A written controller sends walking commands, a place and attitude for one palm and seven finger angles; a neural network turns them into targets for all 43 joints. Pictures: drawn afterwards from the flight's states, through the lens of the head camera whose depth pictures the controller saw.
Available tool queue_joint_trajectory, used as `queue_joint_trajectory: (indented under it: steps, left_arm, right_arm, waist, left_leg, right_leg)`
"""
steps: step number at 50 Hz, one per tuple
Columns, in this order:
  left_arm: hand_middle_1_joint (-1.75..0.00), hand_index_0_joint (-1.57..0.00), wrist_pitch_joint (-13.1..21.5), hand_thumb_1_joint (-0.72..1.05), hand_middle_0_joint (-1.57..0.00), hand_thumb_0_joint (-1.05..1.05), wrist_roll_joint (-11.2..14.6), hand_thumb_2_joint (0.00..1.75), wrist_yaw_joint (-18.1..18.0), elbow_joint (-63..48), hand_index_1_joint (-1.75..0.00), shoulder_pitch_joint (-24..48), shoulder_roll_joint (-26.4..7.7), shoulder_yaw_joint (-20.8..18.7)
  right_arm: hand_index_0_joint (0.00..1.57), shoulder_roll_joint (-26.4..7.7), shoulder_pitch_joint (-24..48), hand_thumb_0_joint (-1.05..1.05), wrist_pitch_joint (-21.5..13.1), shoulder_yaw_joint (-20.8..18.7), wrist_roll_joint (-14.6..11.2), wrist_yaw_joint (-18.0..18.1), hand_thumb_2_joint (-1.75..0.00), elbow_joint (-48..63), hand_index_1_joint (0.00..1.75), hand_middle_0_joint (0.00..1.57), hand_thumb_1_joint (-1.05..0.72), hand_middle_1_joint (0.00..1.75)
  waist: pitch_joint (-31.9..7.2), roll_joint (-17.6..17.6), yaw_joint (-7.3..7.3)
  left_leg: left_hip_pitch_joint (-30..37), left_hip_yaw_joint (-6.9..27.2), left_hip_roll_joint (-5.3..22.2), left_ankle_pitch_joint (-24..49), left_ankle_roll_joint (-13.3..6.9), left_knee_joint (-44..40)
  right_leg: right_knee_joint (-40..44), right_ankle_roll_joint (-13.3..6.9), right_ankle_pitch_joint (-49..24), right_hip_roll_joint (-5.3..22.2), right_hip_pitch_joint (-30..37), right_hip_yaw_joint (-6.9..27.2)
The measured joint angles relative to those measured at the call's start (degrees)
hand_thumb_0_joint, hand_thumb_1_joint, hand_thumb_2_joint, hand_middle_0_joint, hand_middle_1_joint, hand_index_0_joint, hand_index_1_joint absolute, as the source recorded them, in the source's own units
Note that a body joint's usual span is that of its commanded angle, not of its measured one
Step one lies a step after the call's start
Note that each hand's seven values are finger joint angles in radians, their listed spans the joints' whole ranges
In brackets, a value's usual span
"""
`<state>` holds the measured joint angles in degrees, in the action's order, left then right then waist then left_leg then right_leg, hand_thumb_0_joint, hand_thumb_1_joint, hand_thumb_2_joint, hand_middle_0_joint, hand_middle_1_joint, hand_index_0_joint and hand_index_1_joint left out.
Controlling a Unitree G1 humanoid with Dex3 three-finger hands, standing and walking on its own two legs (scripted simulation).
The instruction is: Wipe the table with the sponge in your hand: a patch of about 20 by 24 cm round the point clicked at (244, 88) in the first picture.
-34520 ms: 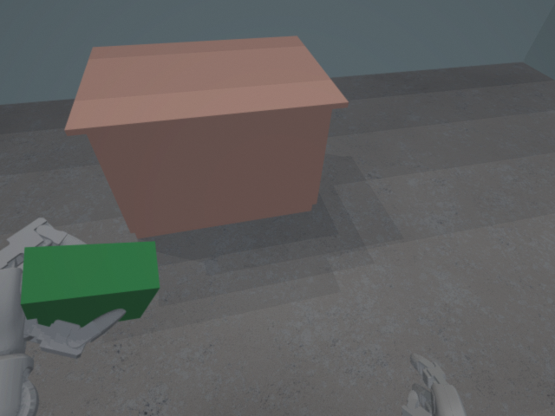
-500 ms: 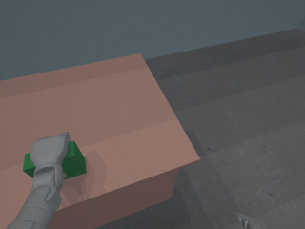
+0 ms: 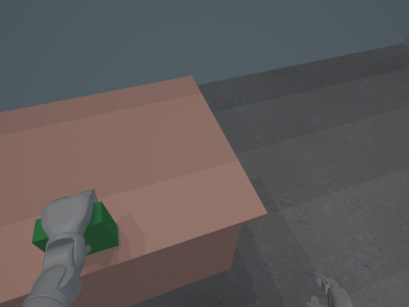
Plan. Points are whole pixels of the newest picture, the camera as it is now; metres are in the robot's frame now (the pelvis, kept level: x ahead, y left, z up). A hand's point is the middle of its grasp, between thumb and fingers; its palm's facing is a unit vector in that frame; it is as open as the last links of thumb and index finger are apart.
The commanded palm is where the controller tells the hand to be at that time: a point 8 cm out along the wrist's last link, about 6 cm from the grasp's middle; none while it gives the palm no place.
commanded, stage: lift the sponge slowly off the table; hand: left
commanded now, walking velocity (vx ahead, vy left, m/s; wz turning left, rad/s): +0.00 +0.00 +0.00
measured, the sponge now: (83, 236) +0.26 +0.30 -0.06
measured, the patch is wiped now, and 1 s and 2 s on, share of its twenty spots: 1.00 1.00 1.00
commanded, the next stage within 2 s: bring the sponge back beside the body in 1.86 s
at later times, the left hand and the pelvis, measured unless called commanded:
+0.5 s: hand (77, 230) +0.26 +0.29 -0.01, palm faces -0.09 -0.08 -0.99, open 9.6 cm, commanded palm +0.24 +0.29 +0.06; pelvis +0.00 +0.00 +0.01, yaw +0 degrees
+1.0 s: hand (76, 216) +0.27 +0.29 +0.03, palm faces -0.06 -0.08 -0.99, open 9.6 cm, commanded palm +0.24 +0.29 +0.09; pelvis +0.00 +0.00 +0.02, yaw +0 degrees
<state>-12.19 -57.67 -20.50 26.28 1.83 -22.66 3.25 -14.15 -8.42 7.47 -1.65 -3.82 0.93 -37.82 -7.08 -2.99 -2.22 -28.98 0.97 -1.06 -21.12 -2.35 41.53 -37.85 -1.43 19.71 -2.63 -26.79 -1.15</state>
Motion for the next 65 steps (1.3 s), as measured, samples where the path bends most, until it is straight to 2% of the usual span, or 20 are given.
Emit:
queue_joint_trajectory:
  steps: [20,42,54,65]
  left_arm:
    - [-1.39,-0.78,2.07,-0.48,-0.78,0.00,0.72,1.10,2.01,-2.95,-1.42,-2.01,0.18,0.02]
    - [-1.37,-0.79,0.33,-0.49,-0.79,0.00,1.77,1.10,6.34,-5.46,-1.40,0.68,-0.12,1.89]
    - [-1.37,-0.79,-1.25,-0.49,-0.79,0.00,2.87,1.10,8.26,-10.35,-1.40,-2.12,-0.99,1.06]
    - [-1.37,-0.79,-0.43,-0.49,-0.79,0.00,3.77,1.10,11.09,-13.32,-1.40,-3.25,-2.78,-0.03]
  right_arm:
    - [0.20,0.19,0.29,0.01,-1.05,-0.57,0.32,0.39,-0.90,-1.17,0.30,0.20,-0.90,0.30]
    - [0.20,0.19,2.25,0.01,-0.99,0.45,0.04,0.74,-0.90,-1.00,0.30,0.20,-0.90,0.30]
    - [0.20,-0.27,2.76,0.01,-0.44,0.57,-0.05,0.42,-0.90,-0.87,0.30,0.20,-0.90,0.30]
    - [0.20,-0.86,3.82,0.01,-0.73,0.70,0.01,0.93,-0.90,-0.94,0.30,0.20,-0.90,0.30]
  waist:
    - [2.29,-0.32,-0.52]
    - [4.01,-0.87,-1.48]
    - [4.46,-1.18,-1.82]
    - [5.40,-1.15,-2.57]
  left_leg:
    - [4.04,-0.20,-0.21,1.21,-0.25,-2.63]
    - [9.25,0.06,-0.69,3.27,-0.20,-7.46]
    - [12.89,-0.13,-0.43,4.12,0.12,-10.81]
    - [15.64,0.12,-0.35,4.93,0.34,-13.11]
  right_leg:
    - [2.77,0.25,-1.33,0.21,4.08,0.32]
    - [7.03,0.20,-2.95,0.69,9.15,0.26]
    - [10.04,-0.13,-3.77,0.43,12.51,0.64]
    - [12.24,-0.39,-4.46,0.34,15.25,0.51]
